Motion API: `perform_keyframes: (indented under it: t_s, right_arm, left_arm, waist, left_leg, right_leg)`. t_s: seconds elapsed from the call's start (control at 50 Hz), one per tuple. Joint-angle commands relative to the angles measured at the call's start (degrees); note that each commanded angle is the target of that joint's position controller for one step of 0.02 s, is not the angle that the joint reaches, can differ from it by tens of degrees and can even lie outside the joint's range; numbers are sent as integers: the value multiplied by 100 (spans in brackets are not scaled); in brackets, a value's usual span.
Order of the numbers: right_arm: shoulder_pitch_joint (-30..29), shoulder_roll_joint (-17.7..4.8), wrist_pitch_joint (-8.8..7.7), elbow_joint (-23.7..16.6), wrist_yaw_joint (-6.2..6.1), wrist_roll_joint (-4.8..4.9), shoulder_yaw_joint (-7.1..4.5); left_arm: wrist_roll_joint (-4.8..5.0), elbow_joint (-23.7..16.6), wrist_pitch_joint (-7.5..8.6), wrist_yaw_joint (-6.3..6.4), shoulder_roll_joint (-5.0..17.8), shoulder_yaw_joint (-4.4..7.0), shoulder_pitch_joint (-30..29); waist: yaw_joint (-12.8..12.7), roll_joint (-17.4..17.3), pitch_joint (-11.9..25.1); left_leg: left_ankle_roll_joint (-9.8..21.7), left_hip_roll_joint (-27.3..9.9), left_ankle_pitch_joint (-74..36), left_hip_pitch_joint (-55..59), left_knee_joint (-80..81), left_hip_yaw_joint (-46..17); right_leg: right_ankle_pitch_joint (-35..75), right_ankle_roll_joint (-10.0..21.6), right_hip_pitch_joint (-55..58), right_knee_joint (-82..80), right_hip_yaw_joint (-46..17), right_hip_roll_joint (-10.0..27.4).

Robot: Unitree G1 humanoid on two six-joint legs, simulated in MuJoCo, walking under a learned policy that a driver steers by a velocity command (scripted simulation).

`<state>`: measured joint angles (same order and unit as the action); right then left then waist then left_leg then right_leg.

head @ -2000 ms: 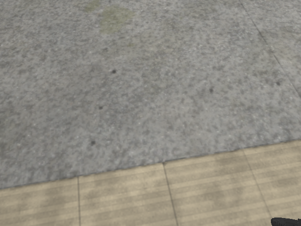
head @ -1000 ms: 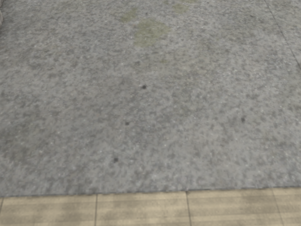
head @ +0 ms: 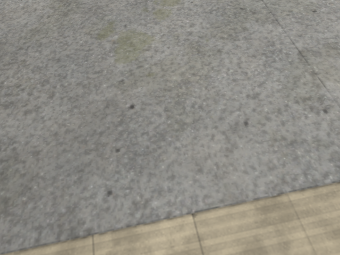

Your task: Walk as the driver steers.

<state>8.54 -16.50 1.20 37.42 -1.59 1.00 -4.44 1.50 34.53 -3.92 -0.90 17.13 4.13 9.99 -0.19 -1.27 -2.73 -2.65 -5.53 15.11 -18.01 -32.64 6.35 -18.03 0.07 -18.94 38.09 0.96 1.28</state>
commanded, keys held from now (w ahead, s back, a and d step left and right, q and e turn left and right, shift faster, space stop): e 0.18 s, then q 0.58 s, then w+q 0.24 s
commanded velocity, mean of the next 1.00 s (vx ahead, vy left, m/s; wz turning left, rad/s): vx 0.05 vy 0.00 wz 0.12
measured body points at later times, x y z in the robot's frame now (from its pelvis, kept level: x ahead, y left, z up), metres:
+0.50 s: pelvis +0.00 -0.02 +0.01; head +0.02 -0.03 +0.46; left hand +0.20 +0.20 -0.09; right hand +0.10 -0.31 -0.10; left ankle +0.00 +0.12 -0.73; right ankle +0.00 -0.11 -0.73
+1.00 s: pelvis +0.01 -0.01 +0.02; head +0.04 -0.01 +0.47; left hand +0.03 +0.29 -0.08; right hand +0.24 -0.23 -0.07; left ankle -0.01 +0.15 -0.66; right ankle -0.01 -0.11 -0.73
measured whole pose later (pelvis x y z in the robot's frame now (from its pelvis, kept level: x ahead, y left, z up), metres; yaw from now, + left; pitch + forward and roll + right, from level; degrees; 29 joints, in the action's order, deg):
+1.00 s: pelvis +0.01 -0.01 +0.02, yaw +12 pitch +2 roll +0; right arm 9.0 -17.2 1.9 36.1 0.8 1.7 -4.3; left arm -0.1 38.9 1.8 2.0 15.9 4.2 17.6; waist -3.4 -0.8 -0.3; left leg -3.3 -4.0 18.7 -29.8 -54.1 -1.5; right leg -13.3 2.3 -8.4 19.1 10.8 2.0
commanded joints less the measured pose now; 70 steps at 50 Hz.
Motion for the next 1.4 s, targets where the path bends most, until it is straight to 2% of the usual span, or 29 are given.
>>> perform_keyframes:
  t_s: [0.02,0.04,0.06,0.1,0.12,0.22,0.32,0.4,0.44,0.48,0.52,0.64,0.68,0.7,0.74,0.76,0.8,0.86,1.0,1.1,1.16,1.18,1.2,1.22,1.24,1.26,1.3,1.34,1.4]
  right_arm:
    - [284,-360,-28,-372,16,-232,-119]
    - [-484,-515,-79,-666,-25,-237,-125]
    - [-671,-694,-89,-640,-54,-118,-183]
    - [-493,-725,-61,-416,-136,-127,-226]
    - [-413,-724,-43,-365,-152,-160,-232]
    - [-271,-470,-43,-142,-51,-55,-114]
    - [-336,-273,-27,-15,54,-41,33]
    - [-242,-515,-59,7,83,14,1]
    - [-93,-598,-106,39,97,-25,5]
    - [-89,-1049,-115,-42,86,-72,-76]
    - [10,-932,-98,-3,117,38,-110]
    - [23,-1010,-101,-245,79,-36,-137]
    - [-119,-974,-56,-383,60,2,-139]
    - [-171,-901,-33,-449,53,39,-122]
    - [-6,-753,12,-511,39,31,-93]
    - [26,-990,37,-471,30,-4,-209]
    - [137,-876,121,-374,46,82,-228]
    - [-171,-692,117,-491,122,102,-158]
    - [-691,-331,-111,-760,303,71,7]
    - [-747,-414,-143,-773,371,56,10]
    - [-109,-497,-113,-530,414,34,-68]
    - [608,-778,-94,-279,377,51,-230]
    - [1714,-1238,-94,-15,296,93,-415]
    - [1729,-1971,-240,-166,261,48,-463]
    - [1518,-1395,-396,-240,326,36,-299]
    - [1299,-1067,-481,-193,342,-2,-174]
    - [672,-649,-533,-198,342,-24,-24]
    - [492,-630,-596,-156,284,-110,-6]
    - [718,-708,-695,39,210,-164,-33]
  left_arm:
    - [-70,-383,101,133,1423,430,581]
    - [-327,-527,240,66,1649,423,597]
    - [-408,-499,366,30,1465,370,526]
    - [-148,-438,407,107,1049,251,67]
    - [-65,-452,367,161,926,191,-92]
    - [-117,-398,297,318,655,63,33]
    - [-282,-184,321,275,298,-110,17]
    - [-272,-14,351,187,531,-65,-69]
    - [-188,61,352,213,633,-22,-40]
    - [-283,16,409,247,661,24,237]
    - [-306,-53,395,292,593,52,-21]
    - [-236,-301,230,268,172,117,-183]
    - [-231,-237,289,208,265,175,65]
    - [-243,-209,296,202,436,239,151]
    - [-295,-200,334,191,789,307,270]
    - [-317,-256,403,201,659,234,361]
    - [-221,-259,491,255,631,206,129]
    - [-162,-143,534,355,679,206,316]
    - [-137,167,705,279,956,334,745]
    - [-6,401,746,101,1134,392,748]
    - [96,462,686,64,1177,383,465]
    - [55,470,693,63,1008,313,485]
    - [-99,330,732,63,609,143,322]
    - [-208,-175,878,78,174,-16,156]
    - [72,-103,998,36,770,100,-27]
    - [206,-104,1028,-2,922,144,-89]
    - [-24,188,994,-11,879,139,165]
    - [-49,418,890,-91,721,112,467]
    - [5,436,784,-82,478,33,258]
  waist:
    - [97,1672,622]
    - [-325,1839,870]
    - [-368,1165,825]
    - [-65,694,602]
    - [14,749,625]
    - [4,667,962]
    - [-149,904,780]
    - [-126,843,386]
    - [2,646,384]
    - [-245,9,648]
    - [-127,-435,704]
    - [-91,-1030,602]
    - [-160,-737,705]
    - [-163,-187,676]
    - [-104,1365,671]
    - [-149,961,714]
    - [21,354,533]
    - [-214,703,236]
    - [-475,686,163]
    - [-419,794,27]
    - [81,646,203]
    - [418,429,558]
    - [917,-494,877]
    - [644,-1853,1141]
    - [802,-695,1114]
    - [604,-783,666]
    - [214,-477,293]
    - [-12,-570,293]
    - [69,-197,159]
  left_leg:
    - [-45,63,1495,-1563,-2060,291]
    - [-155,636,2555,-2205,-3260,-695]
    - [-89,517,2254,-2272,-3723,-1059]
    - [-33,351,1270,-2308,-3537,-1162]
    - [-83,363,947,-2170,-3504,-1153]
    - [-228,486,246,-1787,-2948,-1073]
    - [-218,204,357,-446,-1211,-946]
    - [-63,331,451,0,-232,-764]
    - [99,356,-491,281,607,-762]
    - [333,20,-2286,520,249,-1229]
    - [628,-34,-1870,150,352,-1631]
    - [1213,-525,-1380,34,837,-3053]
    - [983,-264,-1077,-244,546,-2832]
    - [671,57,-650,-626,118,-2385]
    - [80,864,1672,-1474,-1918,-1128]
    - [-46,651,2296,-1731,-3287,-1294]
    - [-40,313,1415,-2052,-3753,-1404]
    - [-97,228,542,-2372,-3345,-1068]
    - [-4,30,329,-2001,-1624,-702]
    - [334,106,509,-1203,-769,-329]
    - [649,501,173,134,56,144]
    - [839,808,215,1243,193,218]
    - [1229,132,334,2658,638,-1133]
    - [2222,-1364,1260,3497,1694,-4566]
    - [2432,-1744,1560,3310,2155,-4744]
    - [2210,-1605,1031,2959,2064,-3957]
    - [1724,-1040,-441,2049,1960,-2557]
    - [1459,-723,-1938,1575,2051,-1681]
    - [1329,-619,-2776,1456,2230,-926]
  right_leg:
    - [3147,944,1700,-1565,-2229,1259]
    - [3646,2077,1254,-1859,-3446,2108]
    - [2963,2061,1159,-1976,-3135,1913]
    - [2237,1417,1129,-1842,-2436,1307]
    - [2443,1306,1066,-1803,-2250,1148]
    - [2695,1241,1449,-1769,-1907,929]
    - [1830,1204,909,-1900,-1587,807]
    - [1433,1264,723,-1857,-1764,901]
    - [1860,1084,838,-1625,-1685,831]
    - [1679,735,857,-1190,-1271,393]
    - [1309,459,946,-825,-530,-79]
    - [246,331,354,-96,-134,-484]
    - [469,429,745,-528,-263,-254]
    - [716,567,1047,-961,-538,115]
    - [2142,1601,1396,-1968,-2351,1903]
    - [2776,1994,1378,-2020,-2635,2350]
    - [728,1630,1278,-2291,-1934,1923]
    - [-877,1247,1415,-2795,-1335,1461]
    - [-438,1178,1815,-3044,-411,1663]
    - [-303,1051,1548,-2864,151,1751]
    - [333,751,1022,-1958,717,1622]
    - [1208,557,564,-853,1101,1329]
    - [783,173,-748,1255,1408,902]
    - [-1703,-184,-3007,3183,693,-52]
    - [-1355,-94,-3564,3768,-216,155]
    - [-803,73,-3683,3692,-246,391]
    - [191,107,-3042,3016,-344,768]
    - [821,44,-2438,2821,-296,749]
    - [1439,-90,-2461,2303,-460,489]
